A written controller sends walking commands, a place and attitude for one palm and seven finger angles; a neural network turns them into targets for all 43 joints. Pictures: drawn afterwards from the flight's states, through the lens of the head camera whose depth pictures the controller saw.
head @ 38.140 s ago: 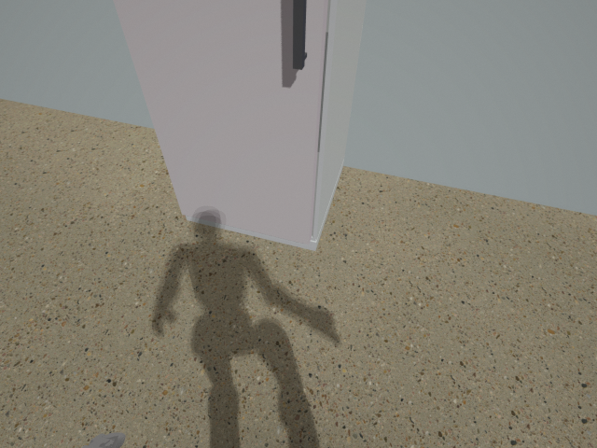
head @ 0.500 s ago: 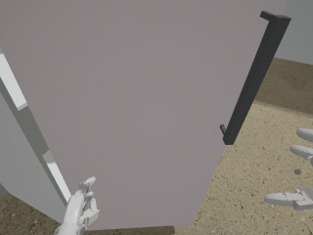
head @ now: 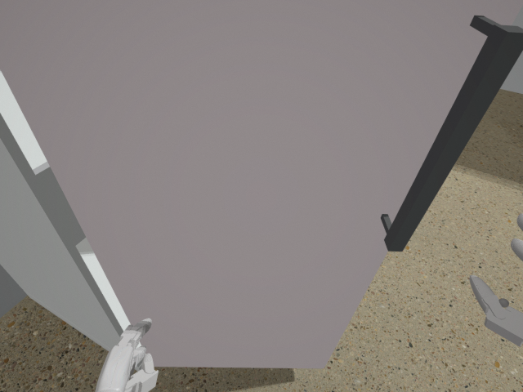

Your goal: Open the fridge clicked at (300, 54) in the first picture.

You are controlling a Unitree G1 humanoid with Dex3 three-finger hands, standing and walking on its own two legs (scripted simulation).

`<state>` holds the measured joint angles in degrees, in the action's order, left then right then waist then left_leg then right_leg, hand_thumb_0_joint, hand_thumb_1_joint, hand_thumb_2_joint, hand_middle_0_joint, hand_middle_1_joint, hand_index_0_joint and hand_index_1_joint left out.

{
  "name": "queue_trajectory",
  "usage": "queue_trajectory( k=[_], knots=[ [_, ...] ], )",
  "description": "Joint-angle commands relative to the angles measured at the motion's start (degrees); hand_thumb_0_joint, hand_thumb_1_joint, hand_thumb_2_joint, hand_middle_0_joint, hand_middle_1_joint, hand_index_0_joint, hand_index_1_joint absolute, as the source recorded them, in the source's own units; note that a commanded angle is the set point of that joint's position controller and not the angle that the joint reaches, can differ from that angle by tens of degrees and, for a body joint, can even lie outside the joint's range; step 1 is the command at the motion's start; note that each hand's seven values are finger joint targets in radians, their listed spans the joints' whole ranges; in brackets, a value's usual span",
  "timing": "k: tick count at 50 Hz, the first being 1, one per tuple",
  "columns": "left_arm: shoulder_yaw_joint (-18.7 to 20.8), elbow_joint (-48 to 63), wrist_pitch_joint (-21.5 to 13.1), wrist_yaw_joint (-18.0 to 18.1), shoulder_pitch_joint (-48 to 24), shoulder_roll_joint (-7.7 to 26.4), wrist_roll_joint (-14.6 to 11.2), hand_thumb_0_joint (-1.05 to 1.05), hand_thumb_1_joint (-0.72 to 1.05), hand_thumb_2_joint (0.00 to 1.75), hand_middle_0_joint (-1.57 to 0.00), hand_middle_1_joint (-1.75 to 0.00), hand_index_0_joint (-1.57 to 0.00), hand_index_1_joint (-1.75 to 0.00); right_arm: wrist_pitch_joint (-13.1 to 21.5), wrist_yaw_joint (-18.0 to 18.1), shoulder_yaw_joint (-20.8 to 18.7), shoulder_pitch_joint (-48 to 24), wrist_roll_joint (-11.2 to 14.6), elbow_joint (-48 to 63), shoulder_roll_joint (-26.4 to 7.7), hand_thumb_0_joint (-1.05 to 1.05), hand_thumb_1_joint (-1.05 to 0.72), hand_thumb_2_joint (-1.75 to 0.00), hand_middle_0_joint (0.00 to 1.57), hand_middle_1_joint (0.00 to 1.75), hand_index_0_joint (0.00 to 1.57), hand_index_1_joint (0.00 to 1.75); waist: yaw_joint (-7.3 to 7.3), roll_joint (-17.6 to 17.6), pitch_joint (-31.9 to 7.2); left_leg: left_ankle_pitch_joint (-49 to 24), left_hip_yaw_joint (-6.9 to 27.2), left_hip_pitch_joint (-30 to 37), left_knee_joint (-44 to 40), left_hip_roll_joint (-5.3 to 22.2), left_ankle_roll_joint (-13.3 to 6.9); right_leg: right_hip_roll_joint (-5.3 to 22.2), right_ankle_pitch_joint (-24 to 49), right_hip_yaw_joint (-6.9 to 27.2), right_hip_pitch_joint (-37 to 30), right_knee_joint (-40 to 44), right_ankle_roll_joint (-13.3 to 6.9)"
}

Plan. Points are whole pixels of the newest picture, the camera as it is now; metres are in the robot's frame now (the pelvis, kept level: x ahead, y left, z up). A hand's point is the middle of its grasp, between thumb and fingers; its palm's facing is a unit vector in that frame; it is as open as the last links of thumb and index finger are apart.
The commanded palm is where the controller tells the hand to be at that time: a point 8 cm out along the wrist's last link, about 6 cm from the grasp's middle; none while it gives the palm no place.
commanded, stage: draw the hand back to the body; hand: right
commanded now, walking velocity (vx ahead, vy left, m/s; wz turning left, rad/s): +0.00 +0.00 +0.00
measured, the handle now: (429, 156) +0.35 -0.21 +0.24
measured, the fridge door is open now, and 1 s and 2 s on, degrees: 62 62 62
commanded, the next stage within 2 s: step back with the hand held close in 0.48 s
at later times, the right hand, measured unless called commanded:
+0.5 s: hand (509, 302) +0.19 -0.28 +0.16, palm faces +0.48 +0.81 -0.35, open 7.4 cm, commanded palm +0.14 -0.31 +0.18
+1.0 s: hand (516, 318) +0.17 -0.27 +0.15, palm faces +0.35 +0.80 -0.49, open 7.4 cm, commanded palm +0.11 -0.31 +0.18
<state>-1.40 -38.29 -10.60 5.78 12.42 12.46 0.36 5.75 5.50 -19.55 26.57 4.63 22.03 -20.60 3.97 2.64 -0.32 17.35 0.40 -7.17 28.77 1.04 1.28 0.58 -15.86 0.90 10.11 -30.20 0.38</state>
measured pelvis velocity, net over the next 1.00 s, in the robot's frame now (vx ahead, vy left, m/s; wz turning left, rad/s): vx -0.03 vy -0.02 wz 0.01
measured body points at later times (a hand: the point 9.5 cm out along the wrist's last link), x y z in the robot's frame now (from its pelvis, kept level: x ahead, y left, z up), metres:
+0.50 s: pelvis +0.00 +0.00 +0.00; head -0.03 +0.01 +0.45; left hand +0.20 +0.21 -0.07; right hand +0.16 -0.32 +0.18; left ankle -0.01 +0.13 -0.74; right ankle +0.01 -0.12 -0.74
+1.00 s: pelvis -0.03 -0.02 +0.00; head -0.01 -0.02 +0.45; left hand +0.15 +0.23 -0.07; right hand +0.15 -0.31 +0.18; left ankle -0.01 +0.14 -0.74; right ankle +0.01 -0.12 -0.74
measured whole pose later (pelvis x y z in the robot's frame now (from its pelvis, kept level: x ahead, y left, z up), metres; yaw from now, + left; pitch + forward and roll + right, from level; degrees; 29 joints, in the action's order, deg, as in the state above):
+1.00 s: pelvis -0.03 -0.02 +0.00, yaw +1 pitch +1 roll +1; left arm 0.4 -32.4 -1.6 5.1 9.9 13.1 0.4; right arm 9.7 5.9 -22.7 31.1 3.3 26.7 -24.2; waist 1.1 0.7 2.0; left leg 11.0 1.3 -14.3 24.7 1.6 2.7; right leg 0.1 -10.1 -0.1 17.3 -26.8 -0.8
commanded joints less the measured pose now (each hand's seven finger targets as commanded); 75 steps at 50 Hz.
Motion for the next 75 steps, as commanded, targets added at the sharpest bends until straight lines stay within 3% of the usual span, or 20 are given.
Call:
queue_trajectory(
  k=[1, 5, 12, 13, 28, 30, 31, 32, 36, 44, 49, 55, 59, 62, 64, 67, 69, 72, 74, 75],
  knots=[
    [2.23, 10.4, -2.6, 0.48, -8.62, 6.15, -0.16, 0.0, 0.9, 0.9, -0.2, -0.3, -0.2, -0.3, 2.75, 1.25, -6.92, -6.29, -0.11, 11.66, -10.16, 0.0, -0.75, -0.83, 0.21, 0.38, 0.21, 0.38, 0.61, 1.21, -2.78, -11.79, -2.44, -2.82, -5.47, 0.27, -1.87, 0.51, 11.18, -0.76, -3.31, 5.43, -1.81],
    [2.18, 10.49, -1.91, 0.33, -8.82, 6.28, -0.03, 0.0, 0.9, 0.9, -0.2, -0.3, -0.2, -0.3, 1.93, 1.34, -6.64, -7.56, -0.21, 11.65, -10.11, 0.0, -0.9, -0.9, 0.2, 0.3, 0.2, 0.3, 0.61, 1.47, -3.16, -12.17, -2.58, -2.12, -5.88, 0.1, -1.97, 0.52, 12.04, -0.49, -3.88, 6.09, -1.67],
    [1.86, 10.58, -1.42, 0.11, -9.19, 6.21, 0.2, 0.0, 0.9, 0.9, -0.2, -0.3, -0.2, -0.3, 1.32, 1.5, -5.89, -9.34, -0.51, 13.21, -9.82, 0.0, -0.9, -0.9, 0.2, 0.3, 0.2, 0.3, 0.66, 3.56, -3.13, -11.56, -2.75, -1.26, -6.32, -0.24, -2.27, 0.37, 12.4, 0.2, -4.53, 7.26, -1.17],
    [1.98, 10.48, -1.37, 0.19, -9.22, 6.56, 0.36, 0.0, 0.9, 0.9, -0.2, -0.3, -0.2, -0.3, 1.01, 1.57, -6.67, -8.95, -0.41, 12.64, -10.51, 0.0, -0.9, -0.9, 0.2, 0.3, 0.2, 0.3, 0.8, 1.44, -3.15, -12.11, -2.92, -0.93, -6.78, -0.41, -2.22, 0.38, 12.96, 0.35, -4.56, 7.51, -1.24],
    [2.03, 10.36, -0.74, 0.23, -10.01, 6.4, 0.65, 0.0, 0.9, 0.9, -0.2, -0.3, -0.2, -0.3, 0.87, 1.23, -7.24, -8.61, -0.42, 11.88, -10.93, 0.0, -0.9, -0.9, 0.2, 0.3, 0.2, 0.3, 0.97, 1.46, -2.71, -10.48, -2.66, -0.08, -9.19, -0.66, -1.98, -0.12, 10.8, -0.43, -4.9, 8.59, -1.41],
    [1.88, 10.29, -0.6, 0.23, -9.98, 6.32, 0.56, 0.0, 0.9, 0.9, -0.2, -0.3, -0.2, -0.3, 0.87, 0.99, -5.3, -11.09, -0.37, 11.53, -9.53, 0.0, -0.9, -0.9, 0.2, 0.3, 0.2, 0.3, 0.33, -0.01, -2.55, -10.99, -2.63, -0.5, -9.21, -0.65, -1.72, -0.25, 10.95, -0.74, -5.15, 8.41, -1.69],
    [1.39, 12.37, 0.59, -0.29, -10.07, 6.9, -0.16, 0.0, 0.9, 0.9, -0.2, -0.3, -0.2, -0.3, 3.95, 1.83, -13.45, -20.51, -1.07, 16.85, -18.09, 0.0, -0.9, -0.9, 0.2, 0.3, 0.2, 0.3, -1.36, -0.03, 3.23, -11.87, 1.92, -6.16, -13.73, 1.35, -1.39, 0.28, 6.39, -0.29, -0.29, 6.66, -2.67],
    [1.32, 10.18, 1.41, -0.28, -9.69, 6.06, 0.21, 0.0, 0.9, 0.9, -0.2, -0.3, -0.2, -0.3, 4.5, 1.44, -10.34, -13.55, -1.21, 10.22, -13.56, 0.0, -0.9, -0.9, 0.2, 0.3, 0.2, 0.3, -2.02, -4.06, 3.43, -11.9, 1.81, -7.32, -14.39, 2.3, -1.53, -0.16, 6.29, 0.52, -0.46, 5.38, -2.79],
    [2.79, 12.47, 4.0, -0.84, -8.44, 6.98, 0.46, 0.0, 0.9, 0.9, -0.2, -0.3, -0.2, -0.3, 5.54, 0.9, -7.31, -2.19, -1.75, 10.57, -9.47, 0.0, -0.9, -0.9, 0.2, 0.3, 0.2, 0.3, -1.93, -0.32, -4.73, -20.77, 0.56, -4.87, -10.65, 2.8, -1.06, 0.69, 16.75, -0.35, -3.29, 4.56, -2.55],
    [3.84, 14.91, 6.19, -0.13, -7.81, 6.81, -0.06, 0.0, 0.9, 0.9, -0.2, -0.3, -0.2, -0.3, 7.24, 2.2, -12.1, 2.97, -1.1, 16.25, -13.66, 0.0, -0.9, -0.9, 0.2, 0.3, 0.2, 0.3, -2.12, 0.1, -10.73, -22.46, -1.05, -3.3, -5.52, 0.88, 0.16, 2.38, 25.19, 0.55, -2.26, 5.85, -2.56],
    [4.11, 15.39, 5.6, 0.01, -7.28, 7.34, -0.25, 0.0, 0.9, 0.9, -0.2, -0.3, -0.2, -0.3, 8.37, 2.52, -12.4, 3.14, -1.15, 17.37, -13.72, 0.0, -0.9, -0.9, 0.2, 0.3, 0.2, 0.3, -2.33, 2.82, -9.36, -17.45, -0.97, -2.38, -3.69, -0.11, 0.41, 3.18, 17.48, 2.0, 3.7, 8.09, -2.97],
    [4.29, 15.57, 4.18, -0.16, -7.0, 7.91, -0.59, 0.0, 0.9, 0.9, -0.2, -0.3, -0.2, -0.3, 9.59, 2.65, -11.75, 2.28, -1.98, 15.44, -12.25, 0.0, -0.9, -0.9, 0.2, 0.3, 0.2, 0.3, -2.67, 0.48, -4.6, -6.61, 1.46, -0.86, -4.15, -0.09, 0.15, 3.31, -7.79, 3.75, 16.73, 10.55, -4.34],
    [4.36, 14.45, 3.1, -0.32, -5.46, 7.85, -0.41, 0.0, 0.9, 0.9, -0.2, -0.3, -0.2, -0.3, 10.76, 3.14, -11.49, 0.75, -2.39, 16.35, -12.55, 0.0, -0.9, -0.9, 0.2, 0.3, 0.2, 0.3, -3.41, -2.54, -3.55, 4.31, 3.21, -9.03, -9.77, 1.81, -0.96, 1.72, -9.92, 2.9, 13.1, 6.29, -3.36],
    [4.22, 13.63, 2.38, -0.2, -5.28, 8.04, -0.15, 0.0, 0.9, 0.9, -0.2, -0.3, -0.2, -0.3, 11.7, 3.72, -11.15, -0.74, -2.59, 17.73, -12.9, 0.0, -0.9, -0.9, 0.2, 0.3, 0.2, 0.3, -3.68, -0.92, -3.24, 9.06, 2.85, -13.93, -10.52, 2.15, -1.34, 1.78, -10.32, 3.48, 10.52, 4.7, -2.88],
    [4.12, 13.61, 1.83, 0.05, -5.51, 8.11, -0.05, 0.0, 0.9, 0.9, -0.2, -0.3, -0.2, -0.3, 11.99, 3.99, -11.49, -1.14, -2.79, 18.08, -12.89, 0.0, -0.9, -0.9, 0.2, 0.3, 0.2, 0.3, -3.75, 2.64, -2.76, 8.24, 1.58, -11.41, -7.57, 0.22, -0.64, 3.49, -13.38, 5.85, 13.45, 8.9, -3.71],
    [4.41, 14.27, 0.87, 0.15, -6.04, 8.86, -0.18, 0.0, 0.9, 0.9, -0.2, -0.3, -0.2, -0.3, 12.54, 3.81, -12.39, -0.47, -3.69, 17.98, -12.43, 0.0, -0.9, -0.9, 0.2, 0.3, 0.2, 0.3, -2.95, 8.41, -4.53, -1.27, -0.28, 1.97, 5.47, -4.24, 0.33, 8.09, -22.0, 11.88, 25.14, 17.67, -6.2],
    [4.51, 14.61, 0.26, 0.08, -6.37, 8.17, -0.08, 0.0, 0.9, 0.9, -0.2, -0.3, -0.2, -0.3, 12.69, 3.56, -13.7, 0.77, -3.86, 18.16, -12.92, 0.0, -0.9, -0.9, 0.2, 0.3, 0.2, 0.3, -2.5, 9.96, -6.55, -7.99, 0.47, 5.89, 10.53, -4.6, 0.29, 9.49, -19.91, 12.78, 27.37, 17.06, -7.69],
    [4.86, 14.32, -0.03, -0.54, -6.33, 8.65, 0.5, 0.0, 0.9, 0.9, -0.2, -0.3, -0.2, -0.3, 13.28, 2.64, -14.54, 0.87, -4.39, 17.74, -13.16, 0.0, -0.9, -0.9, 0.2, 0.3, 0.2, 0.3, -2.46, 6.57, -1.38, -4.31, 5.14, 5.9, 7.19, -3.79, -0.54, 7.75, -24.54, 10.38, 36.47, 11.92, -7.84],
    [4.6, 13.56, -0.22, -1.14, -5.33, 7.23, 0.67, 0.0, 0.9, 0.9, -0.2, -0.3, -0.2, -0.3, 13.99, 2.56, -14.44, 1.28, -2.94, 19.58, -14.24, 0.0, -0.9, -0.9, 0.2, 0.3, 0.2, 0.3, -3.31, 0.38, -4.77, -13.51, 9.78, -6.82, -1.0, 1.17, -3.14, 3.11, -7.74, 5.34, 19.44, 2.94, -4.13],
    [4.89, 12.85, -0.02, -1.35, -4.49, 6.54, 0.2, 0.0, 0.9, 0.9, -0.2, -0.3, -0.2, -0.3, 14.03, 2.52, -13.11, 0.61, -2.43, 20.7, -14.06, 0.0, -0.9, -0.9, 0.2, 0.3, 0.2, 0.3, -3.6, -5.86, -8.23, -12.5, 12.32, -11.96, -5.17, 4.29, -3.85, 0.98, -2.29, 1.78, 11.44, -3.49, -2.13]
  ],
)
